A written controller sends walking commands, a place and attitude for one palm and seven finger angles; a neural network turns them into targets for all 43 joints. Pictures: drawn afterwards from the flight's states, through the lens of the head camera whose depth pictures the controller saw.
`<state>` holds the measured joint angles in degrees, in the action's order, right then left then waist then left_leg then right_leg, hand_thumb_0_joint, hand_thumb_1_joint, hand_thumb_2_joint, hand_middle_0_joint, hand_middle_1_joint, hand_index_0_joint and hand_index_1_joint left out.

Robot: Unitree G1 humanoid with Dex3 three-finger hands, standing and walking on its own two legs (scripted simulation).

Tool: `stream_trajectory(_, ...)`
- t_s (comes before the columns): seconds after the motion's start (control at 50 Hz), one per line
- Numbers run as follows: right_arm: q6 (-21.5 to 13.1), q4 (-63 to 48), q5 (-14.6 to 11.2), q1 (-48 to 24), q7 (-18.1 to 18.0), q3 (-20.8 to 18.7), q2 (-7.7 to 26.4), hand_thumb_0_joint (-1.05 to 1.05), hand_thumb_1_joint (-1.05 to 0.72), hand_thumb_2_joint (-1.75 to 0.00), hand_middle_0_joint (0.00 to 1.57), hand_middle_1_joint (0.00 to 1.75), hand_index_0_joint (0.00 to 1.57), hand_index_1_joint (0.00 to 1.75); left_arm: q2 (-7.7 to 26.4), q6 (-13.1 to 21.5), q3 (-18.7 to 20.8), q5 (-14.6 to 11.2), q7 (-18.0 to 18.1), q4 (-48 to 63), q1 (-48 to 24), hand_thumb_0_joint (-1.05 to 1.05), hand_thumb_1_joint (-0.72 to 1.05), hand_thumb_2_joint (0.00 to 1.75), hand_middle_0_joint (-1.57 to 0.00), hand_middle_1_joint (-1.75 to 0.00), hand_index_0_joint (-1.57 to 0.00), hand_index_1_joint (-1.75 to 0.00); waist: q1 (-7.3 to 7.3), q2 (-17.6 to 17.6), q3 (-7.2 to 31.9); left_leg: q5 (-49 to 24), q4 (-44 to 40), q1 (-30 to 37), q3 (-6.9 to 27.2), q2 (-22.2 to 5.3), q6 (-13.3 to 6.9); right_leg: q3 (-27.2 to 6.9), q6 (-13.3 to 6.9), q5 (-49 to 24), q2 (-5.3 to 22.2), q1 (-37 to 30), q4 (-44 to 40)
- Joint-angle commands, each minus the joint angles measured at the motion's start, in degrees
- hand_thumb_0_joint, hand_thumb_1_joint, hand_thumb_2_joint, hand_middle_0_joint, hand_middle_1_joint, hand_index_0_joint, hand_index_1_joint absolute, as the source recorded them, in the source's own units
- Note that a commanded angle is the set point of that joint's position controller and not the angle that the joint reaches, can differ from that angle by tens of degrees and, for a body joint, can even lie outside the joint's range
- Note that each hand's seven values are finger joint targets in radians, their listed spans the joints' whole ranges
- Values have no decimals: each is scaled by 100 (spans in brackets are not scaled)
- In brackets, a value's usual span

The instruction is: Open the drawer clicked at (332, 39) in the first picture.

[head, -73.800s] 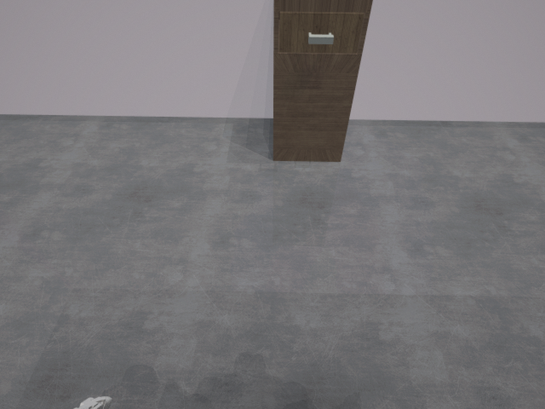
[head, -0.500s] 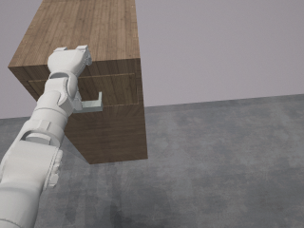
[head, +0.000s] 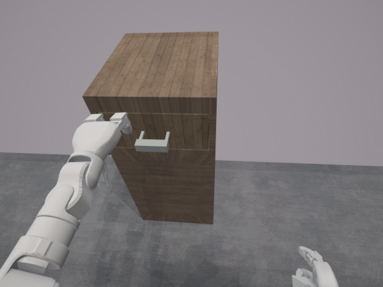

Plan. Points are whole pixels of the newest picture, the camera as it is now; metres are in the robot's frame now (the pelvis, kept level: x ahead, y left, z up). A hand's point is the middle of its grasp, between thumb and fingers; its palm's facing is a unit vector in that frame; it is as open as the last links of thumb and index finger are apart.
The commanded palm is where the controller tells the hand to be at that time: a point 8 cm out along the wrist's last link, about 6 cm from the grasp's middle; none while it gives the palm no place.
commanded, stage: draw the hand back to the body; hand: left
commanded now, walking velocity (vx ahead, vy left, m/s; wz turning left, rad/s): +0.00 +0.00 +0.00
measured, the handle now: (153, 140) +0.55 +0.18 -0.06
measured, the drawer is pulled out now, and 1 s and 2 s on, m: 0.00 0.00 0.00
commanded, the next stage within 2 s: step back with the hand held close in 1.04 s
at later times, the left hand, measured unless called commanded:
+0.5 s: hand (72, 185) +0.24 +0.22 +0.16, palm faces +0.34 -0.89 -0.30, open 11.7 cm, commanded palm +0.19 +0.26 +0.18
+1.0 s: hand (31, 237) +0.16 +0.24 +0.16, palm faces +0.44 -0.82 -0.37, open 7.7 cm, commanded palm +0.11 +0.28 +0.18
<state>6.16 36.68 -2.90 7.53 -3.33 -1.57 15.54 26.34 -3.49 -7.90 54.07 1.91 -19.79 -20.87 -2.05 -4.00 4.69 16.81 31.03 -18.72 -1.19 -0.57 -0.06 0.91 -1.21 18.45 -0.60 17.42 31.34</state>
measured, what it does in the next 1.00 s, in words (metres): stands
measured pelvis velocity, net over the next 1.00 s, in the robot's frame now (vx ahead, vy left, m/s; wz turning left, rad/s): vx -0.02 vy -0.01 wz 0.02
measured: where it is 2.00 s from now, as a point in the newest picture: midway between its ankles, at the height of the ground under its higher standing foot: outside the picture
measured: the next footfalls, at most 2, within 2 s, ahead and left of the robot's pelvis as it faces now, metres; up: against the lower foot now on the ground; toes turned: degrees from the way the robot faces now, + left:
none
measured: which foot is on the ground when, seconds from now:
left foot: down 0.00-1.00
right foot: down 0.00-1.00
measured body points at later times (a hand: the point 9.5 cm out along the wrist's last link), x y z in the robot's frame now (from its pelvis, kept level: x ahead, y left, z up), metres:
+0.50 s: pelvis +0.00 -0.01 +0.01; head -0.01 -0.03 +0.46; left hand +0.22 +0.27 +0.18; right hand +0.17 -0.23 -0.08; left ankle -0.01 +0.12 -0.73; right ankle -0.03 -0.11 -0.73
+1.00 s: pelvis -0.02 -0.01 +0.01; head -0.04 -0.03 +0.46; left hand +0.13 +0.28 +0.18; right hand +0.19 -0.21 -0.07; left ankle -0.01 +0.12 -0.73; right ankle -0.03 -0.11 -0.73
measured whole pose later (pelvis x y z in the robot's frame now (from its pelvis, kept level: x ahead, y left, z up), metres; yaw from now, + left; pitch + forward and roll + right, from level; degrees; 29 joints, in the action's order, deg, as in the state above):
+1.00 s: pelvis -0.02 -0.01 +0.01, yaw +1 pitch -5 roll -1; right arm -9.1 37.3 0.2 10.0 -5.5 1.1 11.9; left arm 16.9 7.1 15.7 -3.0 6.3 24.7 29.8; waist -4.0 -4.0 -1.7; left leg 12.6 23.5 -6.0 0.5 -1.6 0.9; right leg 2.6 -1.7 13.0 -1.8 2.7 20.6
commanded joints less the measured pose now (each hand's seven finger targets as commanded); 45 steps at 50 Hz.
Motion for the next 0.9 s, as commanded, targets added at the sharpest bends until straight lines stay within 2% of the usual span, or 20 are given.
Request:
stream_trajectory(0.0,-227,-865,59,-654,-19,-56,475,0,-90,-90,20,30,20,30,1287,83,840,-68,162,1751,-1525,0,-50,30,-30,-120,-30,-120,-91,296,1334,-2038,-259,885,-95,254,-185,32,1,-2021,-157,-620,-407)
stream_trajectory(0.02,-232,-882,63,-710,-17,-58,464,0,-90,-90,20,30,20,30,1324,90,948,-81,165,1865,-1277,0,-50,30,-30,-120,-30,-120,-123,355,1254,-2069,-280,910,-98,244,-175,48,-1,-2030,-176,-635,-429)
stream_trajectory(0.04,-395,-1288,-79,-293,-32,92,86,0,-90,-90,20,30,20,30,-450,329,1008,-4202,187,1964,-1793,0,-47,32,-30,-118,-30,-118,511,721,516,-1572,-393,1556,-216,72,-303,185,23,-1987,-182,-557,-885)
stream_trajectory(0.06,-559,-1258,-33,-549,-66,167,229,0,-90,-90,20,30,20,30,55,512,1247,-4591,230,2416,-1594,0,-43,33,-29,-115,-29,-115,331,1005,728,-1416,-475,1712,-145,48,-307,95,59,-1927,-202,-825,-872)
stream_trajectory(0.08,-634,-1240,32,-614,-179,196,324,0,-90,-90,20,30,20,30,305,637,1854,-5134,254,2444,-961,0,-40,34,-29,-113,-29,-113,201,1233,795,-1481,-562,1679,-145,41,-287,112,85,-1913,-201,-1023,-930)
stream_trajectory(0.1,-678,-1180,92,-596,-224,235,327,0,-90,-90,20,30,20,30,368,692,1984,-5360,255,2623,-735,0,-36,36,-29,-111,-29,-111,123,660,890,-1668,-644,1742,-176,66,-231,91,87,-2106,-160,-1190,-924)
stream_trajectory(0.14,-856,-1123,156,-535,-225,275,283,0,-90,-90,20,30,20,30,232,836,2086,-5548,318,3275,-638,0,-29,39,-29,-107,-29,-107,110,-99,949,-2037,-718,1913,-161,58,-113,109,44,-2383,-113,-1330,-960)
stream_trajectory(0.16,-907,-1076,192,-506,-221,278,282,0,-90,-90,20,30,20,30,209,846,2196,-5607,360,3305,-278,0,-26,40,-28,-104,-28,-104,80,-120,847,-2128,-771,1896,-152,38,-66,148,38,-2434,-123,-1357,-996)
stream_trajectory(0.22,-1043,-1042,239,-502,-194,296,271,0,-90,-90,20,30,20,30,45,918,2201,-5730,382,3609,374,0,-15,45,-27,-98,-27,-98,62,-20,468,-2005,-956,1726,-118,16,-29,160,46,-2340,-102,-1389,-1151)
stream_trajectory(0.24,-1079,-1032,252,-521,-188,291,262,0,-90,-90,20,30,20,30,36,937,2256,-5749,388,3678,654,0,-12,47,-27,-95,-27,-95,32,-138,441,-1989,-977,1721,-146,12,-23,143,45,-2329,-91,-1407,-1180)
stream_trajectory(0.32,-1178,-1032,285,-539,-159,256,255,0,-90,-90,20,30,20,30,23,1022,2405,-5814,375,4103,1547,0,2,52,-26,-86,-26,-86,-18,127,386,-2062,-1035,1652,-146,14,-34,146,69,-2416,-77,-1538,-1238)
stream_trajectory(0.4,-1290,-1029,282,-570,-135,199,261,0,-90,-90,20,30,20,30,-15,1111,2424,-5824,378,4635,2211,0,17,58,-25,-77,-25,-77,-4,75,288,-1918,-1064,1670,-162,6,-21,135,88,-2155,-76,-1433,-1316)
stream_trajectory(0.46,-1405,-1000,311,-531,-139,146,283,0,-90,-90,20,30,20,30,75,1211,2603,-5800,436,5064,2776,0,27,63,-25,-70,-25,-70,-46,179,431,-1988,-1031,1708,-148,33,-37,157,90,-2179,-78,-1478,-1280)
stream_trajectory(0.56,-1525,-965,305,-487,-141,72,283,0,-90,-90,20,30,20,30,136,1305,2863,-5811,468,5420,3931,0,44,70,-23,-59,-23,-59,-88,194,169,-1863,-1020,1574,-165,28,-36,140,115,-2011,-64,-1355,-1328)
stream_trajectory(0.58,-1547,-944,304,-514,-142,41,286,0,-90,-90,20,30,20,30,194,1309,2961,-5815,460,5384,4184,0,48,72,-23,-57,-23,-57,-108,341,15,-1751,-997,1537,-180,31,-34,129,128,-1858,-90,-1254,-1431)
stream_trajectory(0.64,-1582,-961,279,-489,-148,38,244,0,-90,-90,20,30,20,30,144,1371,2985,-5815,447,5669,4444,0,58,76,-22,-50,-22,-50,-74,111,-173,-1517,-1017,1470,-144,21,-35,108,122,-1565,-57,-1122,-1444)
stream_trajectory(0.72,-1683,-974,280,-513,-184,13,179,0,-90,-90,20,30,20,30,107,1431,3101,-5814,453,5850,5056,0,73,82,-21,-41,-21,-41,-113,93,-318,-1283,-1020,1437,-138,18,-18,124,126,-1254,-86,-1006,-1526)
stream_trajectory(0.78,-1761,-915,294,-457,-221,5,230,0,-90,-90,20,30,20,30,48,1436,2946,-5768,472,5827,4694,0,83,87,-21,-34,-21,-34,-14,118,-510,-1057,-1000,1483,-146,51,-30,76,155,-981,-99,-787,-1701)
stream_trajectory(0.82,-1793,-894,297,-464,-256,17,216,0,-90,-90,20,30,20,30,-17,1438,2905,-5751,503,5649,4604,0,90,90,-20,-30,-20,-30,-11,334,-639,-907,-1021,1433,-100,35,-45,94,162,-734,-93,-724,-1703)
stream_trajectory(0.88,-1825,-865,315,-465,-271,40,222,0,-90,-90,20,30,20,30,68,1438,2953,-5728,527,5684,4511,0,90,90,-20,-30,-20,-30,-59,86,-540,-879,-1035,1516,-76,68,-43,48,125,-678,-79,-794,-1758)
